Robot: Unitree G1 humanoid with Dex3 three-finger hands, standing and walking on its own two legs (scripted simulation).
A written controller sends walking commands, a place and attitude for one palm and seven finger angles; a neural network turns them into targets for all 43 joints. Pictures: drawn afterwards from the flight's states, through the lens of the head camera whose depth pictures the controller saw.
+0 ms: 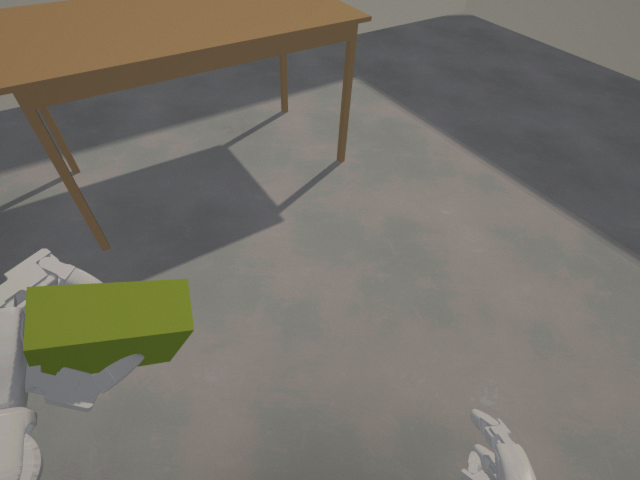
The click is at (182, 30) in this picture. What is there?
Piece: table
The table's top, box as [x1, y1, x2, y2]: [0, 0, 371, 94]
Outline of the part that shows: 0,94 370,20 371,16 338,0 66,0 1,8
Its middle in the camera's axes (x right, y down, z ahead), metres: -0.54 -0.87 +1.51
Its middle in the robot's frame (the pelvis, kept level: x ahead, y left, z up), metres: +1.68 +0.64 -0.06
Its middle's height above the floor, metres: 0.72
